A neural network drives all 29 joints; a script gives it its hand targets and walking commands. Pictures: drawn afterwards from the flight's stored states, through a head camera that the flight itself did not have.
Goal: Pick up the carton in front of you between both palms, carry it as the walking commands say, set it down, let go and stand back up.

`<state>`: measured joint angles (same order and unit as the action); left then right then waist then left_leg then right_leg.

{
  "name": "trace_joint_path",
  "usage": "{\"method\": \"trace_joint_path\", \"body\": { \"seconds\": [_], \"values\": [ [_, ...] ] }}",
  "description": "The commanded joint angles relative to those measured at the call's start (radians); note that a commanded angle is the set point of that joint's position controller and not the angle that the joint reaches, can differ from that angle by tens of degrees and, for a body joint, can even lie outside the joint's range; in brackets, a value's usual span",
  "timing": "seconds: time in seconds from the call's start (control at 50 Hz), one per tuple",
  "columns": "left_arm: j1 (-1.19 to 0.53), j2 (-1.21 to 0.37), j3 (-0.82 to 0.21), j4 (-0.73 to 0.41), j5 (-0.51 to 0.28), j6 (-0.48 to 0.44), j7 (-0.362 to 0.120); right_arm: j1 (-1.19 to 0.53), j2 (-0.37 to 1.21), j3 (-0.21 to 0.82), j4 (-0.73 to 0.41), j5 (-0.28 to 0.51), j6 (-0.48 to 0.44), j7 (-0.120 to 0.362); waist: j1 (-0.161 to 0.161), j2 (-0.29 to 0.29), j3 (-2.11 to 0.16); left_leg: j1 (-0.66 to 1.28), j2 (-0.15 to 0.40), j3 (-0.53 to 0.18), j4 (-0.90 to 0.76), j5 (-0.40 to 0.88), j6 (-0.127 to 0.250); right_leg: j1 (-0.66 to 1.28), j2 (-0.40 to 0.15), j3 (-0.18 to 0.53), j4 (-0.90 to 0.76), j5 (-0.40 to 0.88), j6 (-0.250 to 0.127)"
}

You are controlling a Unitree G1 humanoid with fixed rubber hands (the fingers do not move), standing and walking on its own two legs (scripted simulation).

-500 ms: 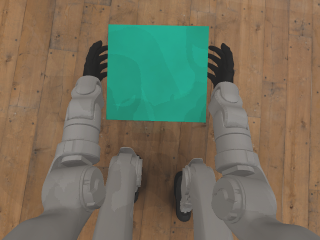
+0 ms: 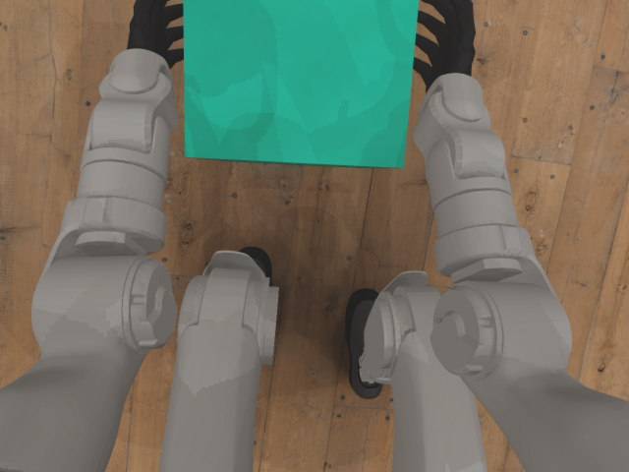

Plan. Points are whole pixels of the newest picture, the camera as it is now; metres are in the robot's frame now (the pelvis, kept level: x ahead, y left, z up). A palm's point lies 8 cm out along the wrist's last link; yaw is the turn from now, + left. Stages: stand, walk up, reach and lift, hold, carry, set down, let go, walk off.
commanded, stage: set down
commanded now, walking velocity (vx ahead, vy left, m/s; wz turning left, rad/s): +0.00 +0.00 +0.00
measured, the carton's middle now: (302, 82) +0.52 +0.09 -0.24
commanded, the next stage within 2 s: none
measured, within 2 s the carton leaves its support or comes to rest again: rests again in 0.50 s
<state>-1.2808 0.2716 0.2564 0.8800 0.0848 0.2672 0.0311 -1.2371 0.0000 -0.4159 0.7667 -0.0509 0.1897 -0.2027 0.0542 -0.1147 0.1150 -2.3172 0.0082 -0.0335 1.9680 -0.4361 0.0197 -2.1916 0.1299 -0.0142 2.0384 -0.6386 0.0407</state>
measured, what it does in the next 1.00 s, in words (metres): stands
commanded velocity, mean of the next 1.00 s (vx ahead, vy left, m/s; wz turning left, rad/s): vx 0.00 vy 0.00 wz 0.00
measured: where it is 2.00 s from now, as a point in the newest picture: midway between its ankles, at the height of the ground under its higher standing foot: (306, 342)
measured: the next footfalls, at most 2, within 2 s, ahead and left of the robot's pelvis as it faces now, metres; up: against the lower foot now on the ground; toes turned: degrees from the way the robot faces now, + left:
none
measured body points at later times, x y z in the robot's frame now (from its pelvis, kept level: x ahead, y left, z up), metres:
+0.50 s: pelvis -0.01 -0.01 -0.03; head +0.35 +0.05 +0.23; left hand +0.51 +0.25 -0.21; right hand +0.54 -0.05 -0.20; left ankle +0.13 +0.12 -0.38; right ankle +0.09 -0.11 -0.38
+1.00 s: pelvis -0.01 +0.00 -0.04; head +0.35 +0.05 +0.21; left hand +0.51 +0.25 -0.22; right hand +0.55 -0.06 -0.21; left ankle +0.13 +0.12 -0.38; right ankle +0.09 -0.11 -0.38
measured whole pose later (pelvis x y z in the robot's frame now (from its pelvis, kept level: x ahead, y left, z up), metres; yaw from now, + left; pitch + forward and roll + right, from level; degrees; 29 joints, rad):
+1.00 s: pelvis -0.01 +0.00 -0.04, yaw +0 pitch +37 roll -2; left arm -1.44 0.35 0.33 1.08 0.09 0.19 -0.11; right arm -1.41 -0.11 -0.41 0.96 -0.08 0.17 -0.10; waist 0.09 -0.09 0.33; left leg -2.32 0.05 -0.01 2.12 -0.45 0.03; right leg -2.22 0.18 0.00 2.20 -0.64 0.05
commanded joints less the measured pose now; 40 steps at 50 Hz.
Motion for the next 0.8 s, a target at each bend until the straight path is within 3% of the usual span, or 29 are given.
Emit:
{"method": "trace_joint_path", "body": {
  "seconds": [0.0, 0.02, 0.06, 0.08, 0.1, 0.16, 0.18, 0.2, 0.22, 0.24, 0.26, 0.28, 0.3, 0.36, 0.38, 0.42, 0.44, 0.48, 0.54, 0.58, 0.6, 0.62, 0.64, 0.66, 0.68, 0.7, 0.74, 0.76, 0.78],
  "values": [
    [-0.627, -0.786, -0.363, -0.161, -0.137, -0.087, -0.223, -0.665, 0.835, 0.528, -0.043, 0.137, -0.004, 0.242, 0.118, 0.099, -1.279, 0.984, -0.074, 0.074, -0.055, 0.368, -0.029, 0.334, 0.092, -0.051, -0.137, 0.267, 0.013],
    [-0.644, -0.772, -0.375, -0.096, -0.144, -0.085, -0.224, -0.637, 0.836, 0.537, 0.0, 0.133, -0.004, 0.24, 0.112, 0.061, -1.192, 0.993, -0.073, 0.052, -0.055, 0.394, -0.009, 0.288, 0.083, -0.057, -0.144, 0.253, 0.015],
    [-0.631, -0.794, -0.351, -0.095, -0.13, -0.08, -0.228, -0.622, 0.828, 0.498, 0.073, 0.135, 0.009, 0.249, 0.13, 0.131, -1.164, 1.039, -0.066, 0.059, -0.052, 0.383, -0.02, 0.23, 0.094, -0.066, -0.14, 0.203, 0.006],
    [-0.711, -0.828, -0.384, -0.131, -0.151, -0.079, -0.227, -0.717, 0.787, 0.511, -0.037, 0.155, -0.011, 0.257, 0.078, 0.156, -1.203, 1.047, -0.06, 0.037, -0.04, 0.377, -0.015, 0.2, 0.096, -0.076, -0.11, 0.21, 0.001],
    [-0.692, -0.817, -0.395, -0.143, -0.18, -0.077, -0.231, -0.715, 0.76, 0.535, -0.01, 0.167, -0.007, 0.249, 0.111, 0.168, -1.276, 1.076, -0.057, 0.053, -0.007, 0.442, -0.03, 0.277, 0.077, -0.045, -0.101, 0.266, 0.0],
    [-0.697, -0.803, -0.394, -0.158, -0.2, -0.085, -0.244, -0.775, 0.809, 0.566, -0.067, 0.183, -0.013, 0.244, 0.109, 0.12, -1.25, 1.024, -0.065, 0.05, 0.001, 0.428, -0.018, 0.267, 0.082, -0.07, -0.082, 0.26, -0.003],
    [-0.771, -0.781, -0.403, -0.178, -0.217, -0.092, -0.241, -0.712, 0.84, 0.547, -0.019, 0.178, -0.005, 0.248, 0.075, 0.074, -1.255, 1.021, -0.06, 0.04, 0.004, 0.401, -0.009, 0.293, 0.088, -0.081, -0.065, 0.279, 0.001],
    [-0.705, -0.803, -0.404, -0.169, -0.218, -0.086, -0.25, -0.753, 0.837, 0.577, -0.071, 0.184, -0.009, 0.245, 0.099, 0.04, -1.32, 1.055, -0.07, 0.045, 0.02, 0.523, -0.006, 0.275, 0.086, -0.086, -0.074, 0.317, 0.016],
    [-0.72, -0.809, -0.416, -0.212, -0.231, -0.08, -0.245, -0.759, 0.84, 0.592, -0.057, 0.213, -0.009, 0.25, 0.149, 0.116, -1.358, 1.094, -0.064, 0.051, 0.024, 0.508, -0.017, 0.25, 0.083, -0.067, -0.067, 0.29, 0.004],
    [-0.754, -0.842, -0.42, -0.188, -0.26, -0.08, -0.253, -0.798, 0.841, 0.624, -0.117, 0.207, -0.014, 0.247, 0.07, 0.022, -1.368, 1.062, -0.075, 0.027, 0.03, 0.541, -0.002, 0.342, 0.087, -0.08, -0.073, 0.346, 0.011],
    [-0.654, -0.794, -0.347, -0.071, -0.185, -0.065, -0.258, -0.716, 0.848, 0.611, -0.014, 0.19, 0.001, 0.24, 0.157, 0.054, -1.263, 1.014, -0.066, 0.064, 0.042, 0.493, -0.007, 0.312, 0.08, -0.043, -0.106, 0.313, 0.015],
    [-0.61, -0.817, -0.321, -0.036, -0.175, -0.068, -0.258, -0.735, 0.838, 0.577, -0.01, 0.183, -0.006, 0.249, 0.181, 0.017, -1.129, 0.899, -0.075, 0.056, -0.013, 0.386, 0.007, 0.282, 0.083, -0.073, -0.073, 0.259, 0.009],
    [-0.596, -0.842, -0.323, -0.018, -0.158, -0.075, -0.26, -0.7, 0.879, 0.518, 0.001, 0.144, -0.004, 0.256, 0.133, 0.046, -1.141, 0.896, -0.076, 0.05, -0.009, 0.369, -0.001, 0.256, 0.095, -0.06, -0.095, 0.243, 0.01],
    [-0.561, -0.783, -0.275, 0.035, -0.113, -0.076, -0.276, -0.67, 0.826, 0.461, 0.061, 0.119, -0.002, 0.272, 0.139, 0.05, -0.999, 0.802, -0.064, 0.055, 0.016, 0.323, 0.016, 0.154, 0.084, -0.05, -0.093, 0.193, 0.008],
    [-0.642, -0.793, -0.297, 0.021, -0.152, -0.083, -0.279, -0.679, 0.807, 0.463, 0.084, 0.107, -0.005, 0.269, 0.07, 0.035, -0.992, 0.739, -0.062, 0.047, 0.016, 0.255, 0.007, 0.19, 0.079, -0.061, -0.068, 0.199, 0.001],
    [-0.684, -0.758, -0.266, -0.022, -0.144, -0.102, -0.283, -0.663, 0.798, 0.424, 0.096, 0.097, -0.014, 0.266, 0.087, 0.033, -0.947, 0.704, -0.061, 0.065, -0.004, 0.254, 0.009, 0.189, 0.096, -0.047, -0.115, 0.202, -0.018],
    [-0.649, -0.722, -0.238, 0.051, -0.121, -0.089, -0.287, -0.741, 0.783, 0.439, 0.102, 0.102, -0.005, 0.26, 0.148, 0.032, -0.894, 0.657, -0.052, 0.064, 0.011, 0.203, 0.017, 0.179, 0.066, -0.018, -0.092, 0.173, -0.015],
    [-0.674, -0.771, -0.221, 0.05, -0.125, -0.093, -0.29, -0.77, 0.769, 0.434, 0.066, 0.101, -0.02, 0.263, 0.116, 0.03, -0.93, 0.686, -0.056, 0.05, 0.014, 0.227, 0.02, 0.211, 0.085, -0.044, -0.086, 0.181, -0.013],
    [-0.728, -0.703, -0.235, 0.004, -0.162, -0.112, -0.292, -0.771, 0.745, 0.504, 0.075, 0.142, -0.027, 0.258, 0.155, 0.0, -0.99, 0.712, -0.037, 0.06, 0.058, 0.304, 0.017, 0.24, 0.069, -0.008, -0.078, 0.236, -0.005],
    [-0.706, -0.703, -0.261, 0.02, -0.156, -0.108, -0.296, -0.732, 0.747, 0.456, 0.075, 0.112, -0.028, 0.262, 0.073, 0.0, -0.905, 0.674, -0.042, 0.036, 0.051, 0.27, 0.019, 0.224, 0.073, -0.026, -0.066, 0.245, -0.017],
    [-0.661, -0.674, -0.225, 0.084, -0.118, -0.103, -0.292, -0.739, 0.765, 0.466, 0.107, 0.14, -0.022, 0.264, 0.177, 0.008, -0.899, 0.76, -0.04, 0.055, 0.031, 0.267, 0.027, 0.213, 0.081, -0.025, -0.082, 0.192, -0.01],
    [-0.693, -0.704, -0.254, 0.052, -0.137, -0.102, -0.296, -0.684, 0.748, 0.429, 0.091, 0.102, -0.027, 0.273, 0.093, 0.01, -0.887, 0.694, -0.045, 0.029, 0.041, 0.26, 0.022, 0.207, 0.08, -0.031, -0.06, 0.211, -0.022],
    [-0.634, -0.714, -0.25, 0.073, -0.132, -0.104, -0.298, -0.728, 0.739, 0.411, 0.129, 0.103, -0.02, 0.274, 0.139, 0.01, -0.86, 0.677, -0.047, 0.042, 0.051, 0.262, 0.025, 0.19, 0.07, -0.019, -0.054, 0.213, -0.019],
    [-0.636, -0.689, -0.25, 0.069, -0.131, -0.1, -0.298, -0.681, 0.707, 0.403, 0.123, 0.087, -0.026, 0.281, 0.079, 0.023, -0.805, 0.662, -0.044, 0.023, 0.043, 0.252, 0.013, 0.179, 0.071, -0.039, -0.046, 0.209, -0.029],
    [-0.585, -0.709, -0.196, 0.118, -0.112, -0.104, -0.3, -0.735, 0.698, 0.447, 0.108, 0.096, -0.023, 0.287, 0.158, -0.006, -0.803, 0.706, -0.054, 0.029, 0.039, 0.271, 0.036, 0.143, 0.065, -0.033, -0.049, 0.178, -0.006],
    [-0.666, -0.686, -0.191, 0.07, -0.108, -0.111, -0.303, -0.72, 0.712, 0.405, 0.112, 0.095, -0.029, 0.291, 0.104, -0.028, -0.783, 0.643, -0.049, 0.039, 0.035, 0.234, 0.035, 0.135, 0.081, -0.029, -0.083, 0.167, -0.023],
    [-0.627, -0.653, -0.206, 0.067, -0.101, -0.101, -0.306, -0.688, 0.706, 0.381, 0.139, 0.071, -0.021, 0.289, 0.102, -0.05, -0.733, 0.579, -0.049, 0.033, 0.05, 0.191, 0.034, 0.153, 0.071, -0.028, -0.06, 0.154, -0.029],
    [-0.632, -0.667, -0.205, 0.098, -0.085, -0.098, -0.301, -0.684, 0.689, 0.362, 0.186, 0.082, -0.021, 0.29, 0.113, 0.034, -0.741, 0.637, -0.039, 0.038, 0.026, 0.182, 0.021, 0.132, 0.084, -0.03, -0.063, 0.148, -0.032],
    [-0.615, -0.616, -0.194, 0.088, -0.09, -0.102, -0.296, -0.663, 0.679, 0.378, 0.176, 0.089, -0.015, 0.298, 0.13, 0.022, -0.723, 0.624, -0.043, 0.035, 0.028, 0.174, 0.028, 0.131, 0.075, -0.024, -0.062, 0.135, -0.032]
  ]
}}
